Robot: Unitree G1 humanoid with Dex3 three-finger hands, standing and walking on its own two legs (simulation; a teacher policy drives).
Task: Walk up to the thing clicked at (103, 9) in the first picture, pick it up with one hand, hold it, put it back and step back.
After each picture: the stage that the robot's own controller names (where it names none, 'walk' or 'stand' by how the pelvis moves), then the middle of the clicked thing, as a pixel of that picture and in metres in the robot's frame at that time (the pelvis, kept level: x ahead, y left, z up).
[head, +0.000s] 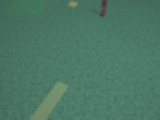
stand; (103, 8) +2.06 -0.36 -0.65
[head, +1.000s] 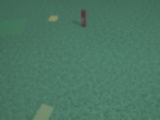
walk; (83, 18) +1.95 +0.05 -0.63
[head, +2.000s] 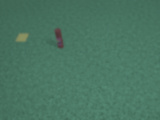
walk; (59, 38) +1.33 +0.31 -0.65
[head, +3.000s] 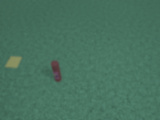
walk; (56, 71) +0.87 +0.27 -0.65
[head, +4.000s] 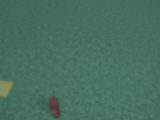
walk; (55, 108) +0.51 +0.21 -0.63
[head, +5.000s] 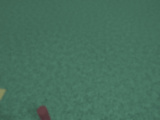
stand; (45, 117) +0.47 +0.27 -0.64
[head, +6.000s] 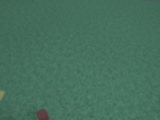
stand; out of the picture +0.45 +0.26 -0.66
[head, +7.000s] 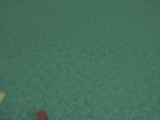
stand; out of the picture +0.45 +0.28 -0.66
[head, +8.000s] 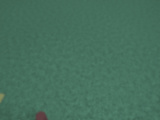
stand; out of the picture +0.44 +0.28 -0.66
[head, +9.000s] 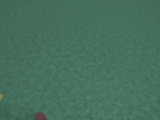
stand; out of the picture +0.43 +0.28 -0.66
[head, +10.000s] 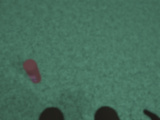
go down; (33, 72) +0.49 +0.25 -0.45
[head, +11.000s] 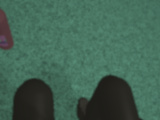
go down; (1, 32) +0.53 +0.29 -0.25
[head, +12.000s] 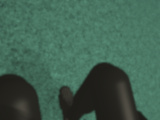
close in; out of the picture +0.51 +0.32 -0.20
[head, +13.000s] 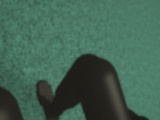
close; out of the picture +0.50 +0.35 -0.17
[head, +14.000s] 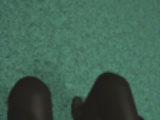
lift; out of the picture +0.41 +0.31 -0.07
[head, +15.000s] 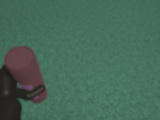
hold; (31, 80) +0.32 +0.17 +0.06
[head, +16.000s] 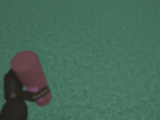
hold; (35, 83) +0.33 +0.15 +0.05
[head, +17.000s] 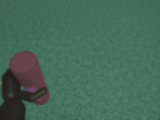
hold; (34, 83) +0.32 +0.16 +0.04
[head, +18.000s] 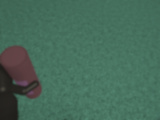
crouch; (25, 76) +0.35 +0.19 +0.01
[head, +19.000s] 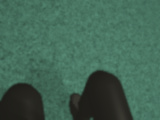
lower; out of the picture +0.51 +0.28 -0.06
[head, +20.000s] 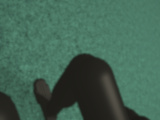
lower; out of the picture +0.48 +0.33 -0.18
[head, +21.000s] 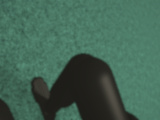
lower; out of the picture +0.50 +0.34 -0.18
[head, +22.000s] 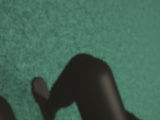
lower; out of the picture +0.49 +0.34 -0.18
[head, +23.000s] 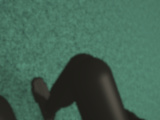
lower; out of the picture +0.49 +0.34 -0.18
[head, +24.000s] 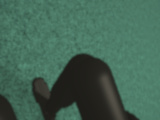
open; out of the picture +0.50 +0.34 -0.19
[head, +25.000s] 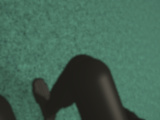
withdraw; out of the picture +0.49 +0.34 -0.19
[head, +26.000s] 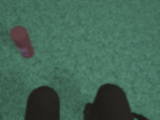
walk; (24, 44) +0.53 +0.25 -0.33
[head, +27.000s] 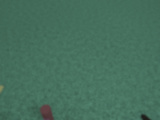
stand; (47, 116) +0.46 +0.22 -0.60
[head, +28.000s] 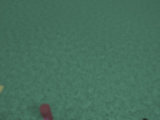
stand; (47, 115) +0.47 +0.22 -0.60
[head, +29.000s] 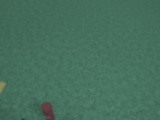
stand; (48, 113) +0.47 +0.22 -0.61
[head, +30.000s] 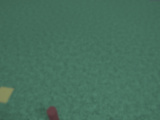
stand; (53, 117) +0.48 +0.22 -0.66
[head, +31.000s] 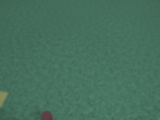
stand; out of the picture +0.45 +0.25 -0.66
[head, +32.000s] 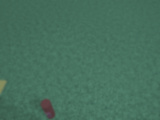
walk; (48, 109) +0.46 +0.25 -0.65
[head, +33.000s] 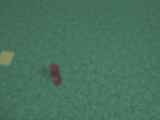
walk; (56, 75) +0.67 +0.21 -0.63
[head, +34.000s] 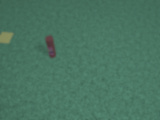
walk; (51, 47) +0.98 +0.30 -0.63
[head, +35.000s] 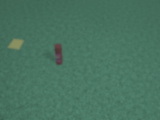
stand; (58, 54) +1.06 +0.21 -0.64
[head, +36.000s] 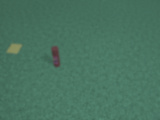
stand; (56, 57) +1.08 +0.23 -0.66
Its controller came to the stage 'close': yes
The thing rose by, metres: 0.70
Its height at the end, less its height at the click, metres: +0.00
